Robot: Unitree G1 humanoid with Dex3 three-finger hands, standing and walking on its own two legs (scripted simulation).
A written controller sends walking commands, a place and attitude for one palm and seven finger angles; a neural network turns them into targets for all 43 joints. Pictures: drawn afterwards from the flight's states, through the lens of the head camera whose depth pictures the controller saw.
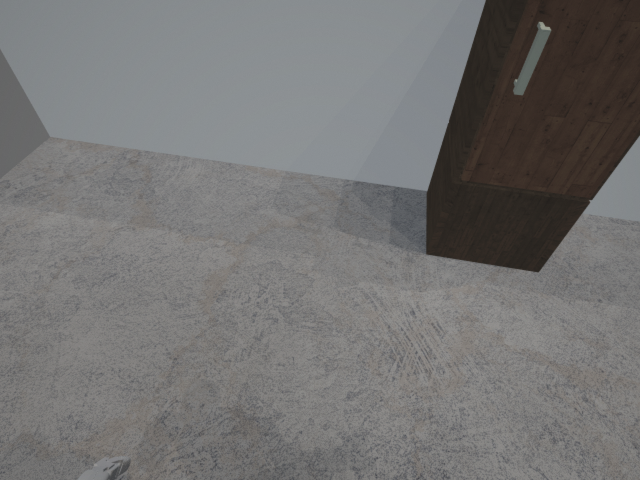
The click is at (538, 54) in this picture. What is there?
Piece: cupboard door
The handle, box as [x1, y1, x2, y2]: [513, 22, 550, 94]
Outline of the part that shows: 542,22 538,22 538,31 518,79 515,79 514,81 515,86 513,91 515,94 523,93 550,32 549,27 545,27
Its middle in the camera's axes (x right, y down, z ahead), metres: +0.52 -0.45 +0.97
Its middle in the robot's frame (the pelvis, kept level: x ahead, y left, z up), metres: +1.06 -0.47 +0.08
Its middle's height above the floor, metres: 0.84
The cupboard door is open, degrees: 0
